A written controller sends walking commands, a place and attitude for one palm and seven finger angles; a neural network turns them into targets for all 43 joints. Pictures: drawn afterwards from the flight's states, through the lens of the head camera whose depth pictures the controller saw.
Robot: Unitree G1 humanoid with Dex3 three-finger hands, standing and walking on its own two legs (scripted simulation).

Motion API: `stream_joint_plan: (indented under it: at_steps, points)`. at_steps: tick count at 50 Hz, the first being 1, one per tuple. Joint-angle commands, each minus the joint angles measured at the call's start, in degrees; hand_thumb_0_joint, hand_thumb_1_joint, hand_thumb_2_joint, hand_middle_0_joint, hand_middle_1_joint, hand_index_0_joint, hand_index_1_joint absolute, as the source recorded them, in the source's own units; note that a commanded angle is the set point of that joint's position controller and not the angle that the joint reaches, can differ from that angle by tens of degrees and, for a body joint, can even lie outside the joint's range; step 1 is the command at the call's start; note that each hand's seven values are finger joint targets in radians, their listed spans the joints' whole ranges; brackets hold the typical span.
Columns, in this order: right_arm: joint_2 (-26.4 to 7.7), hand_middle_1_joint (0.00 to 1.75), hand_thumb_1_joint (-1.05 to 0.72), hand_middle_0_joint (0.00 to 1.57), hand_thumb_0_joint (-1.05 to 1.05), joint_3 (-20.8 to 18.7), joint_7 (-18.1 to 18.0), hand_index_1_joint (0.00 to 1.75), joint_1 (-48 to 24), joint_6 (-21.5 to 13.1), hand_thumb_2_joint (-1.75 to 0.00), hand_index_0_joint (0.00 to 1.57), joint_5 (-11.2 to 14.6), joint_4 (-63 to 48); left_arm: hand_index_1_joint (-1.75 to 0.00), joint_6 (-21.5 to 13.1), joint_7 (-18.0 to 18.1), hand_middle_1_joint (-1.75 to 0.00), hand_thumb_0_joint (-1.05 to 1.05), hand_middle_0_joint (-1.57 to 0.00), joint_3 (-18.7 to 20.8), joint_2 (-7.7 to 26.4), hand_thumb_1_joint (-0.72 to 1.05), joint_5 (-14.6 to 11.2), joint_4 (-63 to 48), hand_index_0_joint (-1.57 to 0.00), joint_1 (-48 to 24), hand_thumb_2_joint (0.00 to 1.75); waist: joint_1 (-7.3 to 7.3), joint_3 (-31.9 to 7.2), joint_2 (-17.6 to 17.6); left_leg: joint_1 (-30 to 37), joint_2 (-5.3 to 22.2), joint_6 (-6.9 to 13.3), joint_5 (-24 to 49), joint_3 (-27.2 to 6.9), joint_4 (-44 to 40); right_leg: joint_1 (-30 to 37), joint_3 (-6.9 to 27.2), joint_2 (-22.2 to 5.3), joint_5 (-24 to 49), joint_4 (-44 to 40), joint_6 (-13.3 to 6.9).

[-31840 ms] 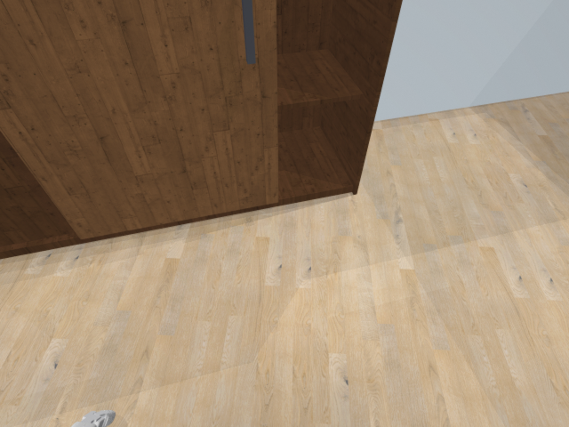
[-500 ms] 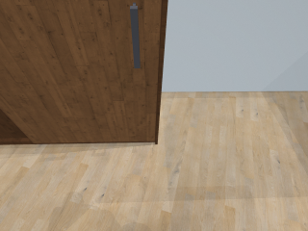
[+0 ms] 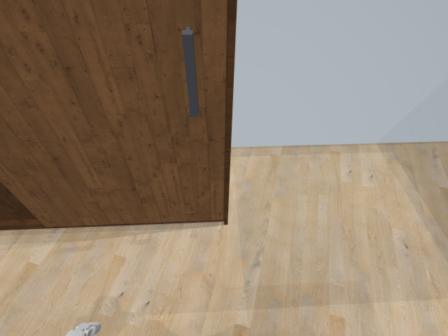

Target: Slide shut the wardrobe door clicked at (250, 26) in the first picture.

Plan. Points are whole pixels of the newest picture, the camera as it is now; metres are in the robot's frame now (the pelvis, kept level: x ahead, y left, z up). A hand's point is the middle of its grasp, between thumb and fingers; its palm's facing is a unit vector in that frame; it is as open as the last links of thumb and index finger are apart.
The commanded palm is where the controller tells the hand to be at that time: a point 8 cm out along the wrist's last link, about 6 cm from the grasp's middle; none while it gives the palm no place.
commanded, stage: look to check the result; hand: left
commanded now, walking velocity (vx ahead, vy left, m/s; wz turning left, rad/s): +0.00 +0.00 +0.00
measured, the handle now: (191, 74) +0.72 +0.13 +0.09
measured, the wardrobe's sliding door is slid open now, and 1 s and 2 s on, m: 0.00 0.00 0.00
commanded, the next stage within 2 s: stand and wait in 0.58 s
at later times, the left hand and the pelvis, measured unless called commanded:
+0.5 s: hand out of the picture +0.09 +0.23 -0.16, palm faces -0.05 -0.94 -0.34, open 7.4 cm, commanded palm none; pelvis +0.02 -0.01 +0.00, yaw -1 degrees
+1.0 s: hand out of the picture +0.10 +0.22 -0.16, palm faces -0.05 -0.94 -0.34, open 7.4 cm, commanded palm none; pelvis +0.02 -0.02 +0.00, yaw -1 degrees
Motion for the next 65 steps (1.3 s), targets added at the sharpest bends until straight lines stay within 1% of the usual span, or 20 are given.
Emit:
stream_joint_plan:
  at_steps: [1, 3, 6, 8, 12, 13, 14, 20, 23, 29, 33, 38, 40, 43, 45, 52, 53, 54, 59, 65]
  points:
    - [-10.85, 0.3, -0.9, 0.2, 0.0, -1.73, -0.99, 0.3, -1.58, -1.07, -0.9, 0.2, -0.01, -2.78, -0.3, -1.13, 0.92, -0.3, 0.0, -0.2, 2.66, 12.16, 0.9, -0.26, -2.52, -0.2, -0.4, 0.9, -0.06, -5.99, 0.78, 4.8, 8.89, -0.06, 11.93, -7.31, -1.67, 0.26, 5.46, -6.98, 10.19, -2.23, -2.14]
    - [-10.88, 0.3, -0.9, 0.2, 0.0, -1.68, -1.14, 0.3, -1.32, -1.01, -0.9, 0.2, 0.12, -2.92, -0.3, -1.13, 0.95, -0.3, 0.0, -0.2, 2.73, 12.12, 0.9, -0.27, -2.57, -0.2, 0.02, 0.9, 0.02, -6.21, -0.51, 5.09, 9.0, -0.01, 12.03, -7.18, -1.48, 0.6, 5.23, -6.81, 10.63, -2.47, -2.18]
    - [-10.76, 0.3, -0.9, 0.2, 0.0, -1.61, -1.25, 0.3, -1.02, -0.99, -0.9, 0.2, 0.04, -2.69, -0.3, -1.06, 1.03, -0.3, 0.0, -0.2, 2.66, 11.91, 0.9, -0.35, -2.24, -0.2, 0.26, 0.9, -0.04, -6.45, 1.04, 5.68, 8.98, -0.07, 12.56, -6.9, -1.31, 0.92, 5.58, -7.1, 11.49, -2.53, -2.34]
    - [-10.61, 0.3, -0.9, 0.2, 0.0, -1.65, -1.33, 0.3, -0.73, -0.9, -0.9, 0.2, 0.19, -2.73, -0.3, -1.12, 1.09, -0.3, 0.0, -0.2, 2.71, 11.96, 0.9, -0.35, -2.14, -0.2, 0.78, 0.9, 0.02, -6.3, -0.46, 6.02, 8.98, -0.03, 12.69, -6.78, -1.1, 0.91, 5.38, -6.95, 12.23, -2.82, -2.3]
    - [-10.41, 0.3, -0.9, 0.2, 0.0, -1.63, -1.43, 0.3, -0.43, -0.78, -0.9, 0.2, 0.1, -2.4, -0.3, -1.02, 1.14, -0.3, 0.0, -0.2, 2.58, 11.74, 0.9, -0.45, -1.59, -0.2, 0.9, 0.9, -0.11, -5.67, 0.49, 6.06, 8.97, -0.15, 11.92, -6.48, -1.25, 0.77, 5.72, -7.07, 12.47, -3.09, -2.47]
    - [-10.31, 0.3, -0.9, 0.2, 0.0, -1.67, -1.47, 0.3, -0.03, -0.71, -0.9, 0.2, 0.24, -2.46, -0.3, -1.08, 1.18, -0.3, 0.0, -0.2, 2.64, 11.8, 0.9, -0.4, -1.64, -0.2, 1.23, 0.9, -0.12, -6.02, -0.85, 6.14, 9.04, -0.1, 11.7, -6.45, -1.16, 1.07, 5.58, -6.84, 12.54, -3.27, -2.41]
    - [-10.34, 0.3, -0.9, 0.2, 0.0, -1.74, -1.48, 0.3, -0.22, -0.7, -0.9, 0.2, 0.16, -2.22, -0.3, -1.02, 1.2, -0.3, 0.0, -0.2, 2.53, 11.72, 0.9, -0.46, -1.55, -0.2, 0.93, 0.9, -0.2, -5.29, 0.01, 5.81, 9.02, -0.23, 11.37, -6.3, -1.22, 0.74, 5.72, -6.98, 12.47, -3.28, -2.44]
    - [-10.08, 0.3, -0.9, 0.2, 0.0, -1.7, -1.61, 0.3, 0.29, -0.69, -0.9, 0.2, 0.08, -2.06, -0.3, -1.03, 1.34, -0.3, 0.0, -0.2, 2.57, 11.55, 0.9, -0.49, -1.32, -0.2, 1.22, 0.9, -0.2, -6.02, 0.13, 6.72, 9.14, -0.19, 12.44, -6.06, -1.13, 1.2, 5.93, -6.92, 13.92, -3.04, -2.58]
    - [-9.91, 0.3, -0.9, 0.2, 0.0, -1.71, -1.65, 0.3, 0.41, -0.67, -0.9, 0.2, 0.2, -2.05, -0.3, -1.1, 1.37, -0.3, 0.0, -0.2, 2.69, 11.49, 0.9, -0.4, -1.29, -0.2, 1.51, 0.9, -0.11, -5.79, -1.39, 6.84, 9.26, -0.13, 12.26, -5.91, -1.3, 1.21, 5.82, -6.7, 14.01, -3.33, -2.5]
    - [-9.85, 0.3, -0.9, 0.2, 0.0, -1.78, -1.54, 0.3, 0.13, -0.66, -0.9, 0.2, 0.07, -1.96, -0.3, -1.12, 1.39, -0.3, 0.0, -0.2, 2.62, 11.56, 0.9, -0.4, -1.45, -0.2, 1.04, 0.9, -0.19, -4.66, -0.86, 6.48, 9.06, -0.25, 11.32, -5.84, -1.65, 0.77, 6.09, -6.92, 13.87, -3.66, -2.49]
    - [-9.95, 0.3, -0.9, 0.2, 0.0, -1.75, -1.61, 0.3, 0.4, -0.76, -0.9, 0.2, 0.07, -2.2, -0.3, -1.3, 1.46, -0.3, 0.0, -0.2, 2.8, 11.72, 0.9, -0.36, -1.8, -0.2, 1.21, 0.9, -0.06, -5.89, -0.87, 7.13, 9.21, -0.33, 13.39, -5.54, -1.24, 1.91, 6.02, -6.87, 16.81, -3.23, -2.55]
    - [-9.98, 0.3, -0.9, 0.2, 0.0, -1.72, -1.63, 0.3, 0.27, -0.69, -0.9, 0.2, 0.11, -2.36, -0.3, -1.21, 1.4, -0.3, 0.0, -0.2, 2.83, 11.67, 0.9, -0.36, -1.9, -0.2, 0.89, 0.9, -0.06, -4.92, -1.08, 6.78, 9.28, -0.44, 11.84, -5.49, -1.7, 1.44, 6.14, -6.7, 14.96, -3.78, -2.49]
    - [-10.09, 0.3, -0.9, 0.2, 0.0, -1.76, -1.61, 0.3, 0.03, -0.73, -0.9, 0.2, -0.02, -2.35, -0.3, -1.15, 1.39, -0.3, 0.0, -0.2, 2.74, 11.65, 0.9, -0.41, -1.89, -0.2, 0.55, 0.9, -0.13, -4.64, 0.37, 6.7, 9.19, -0.5, 11.89, -5.54, -1.85, 1.26, 6.55, -6.82, 14.78, -3.73, -2.63]
    - [-9.99, 0.3, -0.9, 0.2, 0.0, -1.58, -1.65, 0.3, 0.28, -0.75, -0.9, 0.2, 0.14, -2.42, -0.3, -1.22, 1.36, -0.3, 0.0, -0.2, 2.79, 11.72, 0.9, -0.39, -1.96, -0.2, 0.98, 0.9, -0.02, -5.08, -0.92, 7.12, 9.3, -0.39, 11.8, -5.44, -1.89, 1.54, 6.41, -6.67, 14.81, -4.01, -2.54]
    - [-10.17, 0.3, -0.9, 0.2, 0.0, -1.66, -1.66, 0.3, 0.23, -0.66, -0.9, 0.2, 0.06, -2.29, -0.3, -1.14, 1.33, -0.3, 0.0, -0.2, 2.67, 11.74, 0.9, -0.45, -1.83, -0.2, 0.48, 0.9, -0.23, -4.08, -0.94, 6.65, 9.27, -0.5, 10.78, -5.55, -2.13, 0.89, 6.55, -6.71, 14.14, -4.23, -2.56]
    - [-10.14, 0.3, -0.9, 0.2, 0.0, -1.6, -1.72, 0.3, 0.42, -0.6, -0.9, 0.2, -0.01, -2.12, -0.3, -1.12, 1.28, -0.3, 0.0, -0.2, 2.68, 11.7, 0.9, -0.5, -1.55, -0.2, 0.71, 0.9, -0.23, -4.12, -0.06, 6.62, 9.21, -0.59, 9.99, -5.33, -2.21, 0.97, 6.85, -6.68, 13.94, -4.5, -2.69]
    - [-9.96, 0.3, -0.9, 0.2, 0.0, -1.55, -1.73, 0.3, 0.53, -0.55, -0.9, 0.2, 0.13, -2.14, -0.3, -1.13, 1.3, -0.3, 0.0, -0.2, 2.7, 11.65, 0.9, -0.46, -1.61, -0.2, 1.1, 0.9, -0.12, -3.89, -1.03, 6.76, 9.18, -0.48, 9.6, -5.38, -2.13, 0.69, 6.68, -6.54, 13.34, -4.82, -2.57]
    - [-9.99, 0.3, -0.9, 0.2, 0.0, -1.63, -1.73, 0.3, 0.63, -0.52, -0.9, 0.2, 0.03, -1.97, -0.3, -1.06, 1.29, -0.3, 0.0, -0.2, 2.64, 11.6, 0.9, -0.49, -1.47, -0.2, 0.61, 0.9, -0.31, -3.39, -0.25, 6.29, 9.22, -0.58, 9.07, -5.3, -2.34, 0.48, 6.88, -6.6, 12.74, -4.82, -2.63]
    - [-10.03, 0.3, -0.9, 0.2, 0.0, -1.63, -1.77, 0.3, 1.11, -0.59, -0.9, 0.2, 0.07, -1.83, -0.3, -1.19, 1.35, -0.3, 0.0, -0.2, 2.66, 11.67, 0.9, -0.52, -1.4, -0.2, 0.94, 0.9, -0.35, -5.12, -1.03, 7.02, 9.32, -0.55, 9.88, -5.32, -2.1, 1.49, 6.84, -6.66, 14.38, -4.52, -2.61]
    - [-9.82, 0.3, -0.9, 0.2, 0.0, -1.69, -1.71, 0.3, 0.8, -0.45, -0.9, 0.2, 0.07, -1.67, -0.3, -1.12, 1.34, -0.3, 0.0, -0.2, 2.57, 11.57, 0.9, -0.53, -1.2, -0.2, 1.03, 0.9, -0.32, -3.54, -0.91, 6.61, 9.24, -0.59, 8.84, -5.3, -2.25, 0.33, 6.85, -6.61, 13.16, -4.94, -2.49]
